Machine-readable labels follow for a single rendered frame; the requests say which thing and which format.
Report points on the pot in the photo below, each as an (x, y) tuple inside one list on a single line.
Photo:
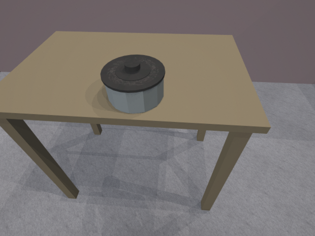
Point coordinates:
[(137, 102)]

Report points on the table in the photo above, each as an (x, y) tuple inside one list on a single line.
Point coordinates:
[(206, 87)]

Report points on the lid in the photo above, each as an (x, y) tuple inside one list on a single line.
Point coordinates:
[(150, 74)]

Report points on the knob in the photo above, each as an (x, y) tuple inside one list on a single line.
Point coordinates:
[(132, 65)]

